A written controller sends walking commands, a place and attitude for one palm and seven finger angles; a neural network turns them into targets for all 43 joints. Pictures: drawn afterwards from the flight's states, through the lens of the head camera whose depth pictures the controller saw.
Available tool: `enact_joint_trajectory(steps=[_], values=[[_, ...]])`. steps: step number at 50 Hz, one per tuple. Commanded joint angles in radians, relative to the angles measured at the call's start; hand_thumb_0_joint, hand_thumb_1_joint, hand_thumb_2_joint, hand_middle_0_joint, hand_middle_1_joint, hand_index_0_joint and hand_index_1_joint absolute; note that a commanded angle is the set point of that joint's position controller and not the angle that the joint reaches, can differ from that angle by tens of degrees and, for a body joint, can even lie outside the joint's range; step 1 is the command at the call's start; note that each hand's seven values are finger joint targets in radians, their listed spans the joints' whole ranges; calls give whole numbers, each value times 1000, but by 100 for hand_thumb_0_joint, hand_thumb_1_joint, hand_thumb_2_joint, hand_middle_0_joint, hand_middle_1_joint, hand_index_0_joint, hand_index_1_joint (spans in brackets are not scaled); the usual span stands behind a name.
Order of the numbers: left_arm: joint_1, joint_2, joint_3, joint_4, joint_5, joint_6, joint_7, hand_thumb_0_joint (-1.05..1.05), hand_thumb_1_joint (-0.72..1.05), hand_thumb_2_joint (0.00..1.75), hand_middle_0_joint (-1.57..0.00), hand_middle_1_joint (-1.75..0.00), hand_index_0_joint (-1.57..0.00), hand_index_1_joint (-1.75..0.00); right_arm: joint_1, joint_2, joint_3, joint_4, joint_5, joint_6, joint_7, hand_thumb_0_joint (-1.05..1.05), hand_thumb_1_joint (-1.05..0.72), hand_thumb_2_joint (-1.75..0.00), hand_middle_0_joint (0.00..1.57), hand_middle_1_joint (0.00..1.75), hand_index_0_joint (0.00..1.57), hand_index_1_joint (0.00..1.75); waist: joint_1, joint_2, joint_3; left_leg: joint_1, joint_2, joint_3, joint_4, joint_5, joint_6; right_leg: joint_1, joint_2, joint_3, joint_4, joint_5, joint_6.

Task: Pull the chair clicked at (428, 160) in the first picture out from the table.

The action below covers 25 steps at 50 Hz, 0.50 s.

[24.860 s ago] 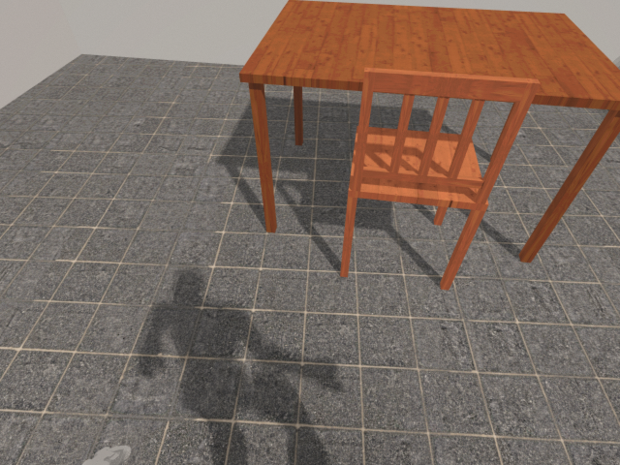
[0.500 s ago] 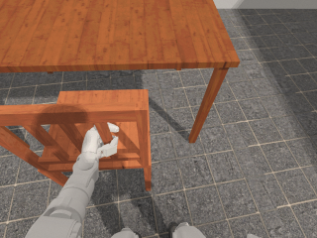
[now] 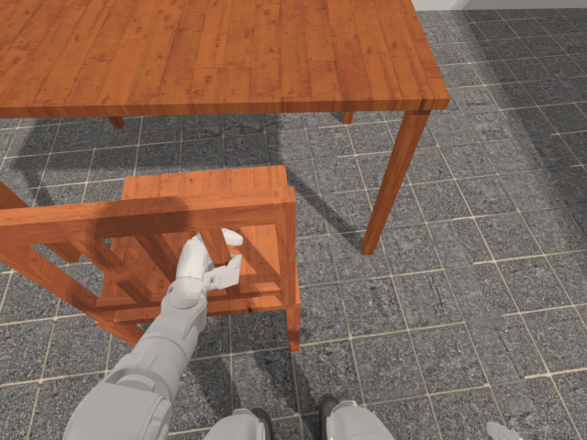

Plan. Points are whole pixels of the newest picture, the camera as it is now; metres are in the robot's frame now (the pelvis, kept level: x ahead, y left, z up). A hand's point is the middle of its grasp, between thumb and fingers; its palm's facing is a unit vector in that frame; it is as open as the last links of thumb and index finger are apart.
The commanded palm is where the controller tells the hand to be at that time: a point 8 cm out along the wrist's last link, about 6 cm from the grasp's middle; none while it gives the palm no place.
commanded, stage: step backward, pulling the chair out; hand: left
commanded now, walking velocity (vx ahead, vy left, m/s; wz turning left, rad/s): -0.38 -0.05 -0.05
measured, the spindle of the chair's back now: (170, 266) +0.39 +0.20 -0.08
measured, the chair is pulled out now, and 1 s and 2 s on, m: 0.16 0.20 0.33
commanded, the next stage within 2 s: none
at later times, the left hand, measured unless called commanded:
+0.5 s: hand (233, 283) +0.34 +0.09 -0.06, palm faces -0.01 -0.99 -0.17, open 5.7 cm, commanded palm +0.34 +0.15 -0.05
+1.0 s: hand (230, 292) +0.33 +0.09 -0.06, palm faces -0.05 -0.99 -0.16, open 5.7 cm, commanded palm +0.31 +0.15 -0.05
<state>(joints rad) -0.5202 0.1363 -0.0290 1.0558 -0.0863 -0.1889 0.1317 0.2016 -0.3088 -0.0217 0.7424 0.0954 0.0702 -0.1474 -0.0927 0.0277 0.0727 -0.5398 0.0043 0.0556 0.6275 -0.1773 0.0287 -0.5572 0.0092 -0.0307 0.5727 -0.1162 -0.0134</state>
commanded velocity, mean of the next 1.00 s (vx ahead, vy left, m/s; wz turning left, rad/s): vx -0.38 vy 0.02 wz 0.01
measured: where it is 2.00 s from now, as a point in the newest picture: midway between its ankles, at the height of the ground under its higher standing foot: outside the picture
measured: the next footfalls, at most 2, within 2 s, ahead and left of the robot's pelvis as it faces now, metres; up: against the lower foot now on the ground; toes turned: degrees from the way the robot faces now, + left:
left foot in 0.56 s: -0.03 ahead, +0.13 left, +0.00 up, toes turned +0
right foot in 1.18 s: +0.07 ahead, -0.11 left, +0.00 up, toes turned -3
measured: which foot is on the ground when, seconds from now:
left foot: down 0.00-0.38, up 0.40-0.54, down 0.56-1.00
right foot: down 0.00-1.00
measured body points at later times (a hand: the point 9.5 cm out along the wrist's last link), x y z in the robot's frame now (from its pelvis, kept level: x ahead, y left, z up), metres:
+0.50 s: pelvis -0.02 -0.01 +0.00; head +0.05 -0.04 +0.44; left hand +0.34 +0.14 -0.04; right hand +0.06 -0.28 -0.14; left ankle +0.01 +0.11 -0.70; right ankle +0.11 -0.11 -0.72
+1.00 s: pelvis -0.05 +0.00 +0.00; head +0.04 -0.02 +0.43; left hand +0.33 +0.14 -0.04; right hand +0.04 -0.27 -0.14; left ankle -0.07 +0.13 -0.72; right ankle +0.11 -0.11 -0.72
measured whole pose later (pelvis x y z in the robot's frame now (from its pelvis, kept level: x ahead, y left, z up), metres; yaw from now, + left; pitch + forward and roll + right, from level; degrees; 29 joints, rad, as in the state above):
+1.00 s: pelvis -0.05 +0.00 +0.00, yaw +1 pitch +6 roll +2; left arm -0.57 0.12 0.00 1.03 -0.07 -0.13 0.11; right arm 0.18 -0.27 0.00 0.74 0.08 0.03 -0.11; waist -0.09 0.02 0.09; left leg -0.42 -0.03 0.00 0.69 -0.42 -0.02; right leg -0.63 -0.05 -0.04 0.54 -0.01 -0.02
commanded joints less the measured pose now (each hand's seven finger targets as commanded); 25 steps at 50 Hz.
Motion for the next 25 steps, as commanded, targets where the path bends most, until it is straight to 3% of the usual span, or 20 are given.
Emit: enact_joint_trajectory(steps=[1,3,6,8,11,12,14,16,18,19,21,22,24,25], values=[[-344,141,-31,-218,12,-51,17,0,90,90,-50,-145,-50,-145,1,-90,-10,-118,-5,-34,-11,0,-90,-90,20,30,20,30,33,71,-408,179,149,-167,-211,-221,26,167,-56,73,-50,-291,27],[-344,145,-16,-219,8,-49,14,0,90,90,-50,-145,-50,-145,-9,-100,-14,-107,-14,-42,-17,0,-90,-90,20,30,20,30,48,152,-396,174,202,-222,-256,-180,42,174,-20,49,60,-236,16],[-365,133,-18,-233,7,-54,-2,0,90,90,-50,-145,-50,-145,20,-89,-21,-92,-26,-54,-14,0,-90,-90,20,30,20,30,41,120,-446,310,206,-173,-169,114,33,152,-15,54,54,-108,19],[-364,153,-3,-217,13,-51,-7,0,90,90,-50,-145,-50,-145,26,-91,-24,-80,-33,-61,-12,0,-90,-90,20,30,20,30,37,113,-458,325,210,-149,-145,216,25,154,-20,56,60,-65,25],[-378,157,7,-200,18,-53,-13,0,90,90,-50,-145,-50,-145,-7,-83,-18,-87,-40,-65,-5,0,-90,-90,20,30,20,30,49,142,-372,171,227,-163,-186,-16,33,178,-23,60,102,-214,13],[-378,187,33,-192,19,-51,-9,0,90,90,-50,-145,-50,-145,-12,-94,-23,-89,-41,-68,-8,0,-90,-90,20,30,20,30,55,132,-338,114,222,-165,-187,-101,37,197,-25,71,93,-226,7],[-358,189,34,-182,18,-56,-7,0,90,90,-50,-145,-50,-145,-3,-80,-17,-86,-35,-77,-7,0,-90,-90,20,30,20,30,55,26,-334,85,178,-126,-123,-193,22,200,-66,125,25,-221,-1],[-355,217,46,-176,23,-65,-2,0,90,90,-50,-145,-50,-145,23,-64,-17,-85,-32,-90,-6,0,-90,-90,20,30,20,30,38,-133,-350,154,77,-56,12,-268,-19,126,-159,245,-137,-259,-23],[-338,251,63,-142,36,-61,10,0,90,90,-50,-145,-50,-145,46,-68,-24,-72,-31,-94,3,0,-90,-90,20,30,20,30,42,-173,-358,192,13,-47,134,-327,-44,88,-265,354,-286,-405,-63],[-341,249,59,-148,37,-58,12,0,90,90,-50,-145,-50,-145,43,-67,-26,-68,-26,-96,11,0,-90,-90,20,30,20,30,50,-180,-373,200,-9,-39,209,-320,-50,107,-304,393,-330,-417,-74],[-321,236,67,-147,40,-50,9,0,90,90,-50,-145,-50,-145,34,-69,-24,-57,-22,-105,22,0,-90,-90,20,30,20,30,69,-167,-418,150,-29,-64,290,-338,-54,235,-336,395,-306,-209,-101],[-322,232,73,-150,38,-49,9,0,90,90,-50,-145,-50,-145,40,-74,-25,-53,-23,-112,24,0,-90,-90,20,30,20,30,60,-159,-449,137,-26,-82,270,-339,-56,288,-338,368,-257,-69,-115],[-337,215,63,-171,34,-45,8,0,90,90,-50,-145,-50,-145,42,-70,-16,-41,-22,-118,27,0,-90,-90,20,30,20,30,51,-134,-477,173,-4,-106,149,-316,-56,331,-314,284,-178,60,-99],[-343,217,64,-176,31,-44,10,0,90,90,-50,-145,-50,-145,44,-75,-13,-37,-23,-116,25,0,-90,-90,20,30,20,30,44,-113,-465,191,-1,-98,52,-285,-52,321,-283,245,-152,75,-72]])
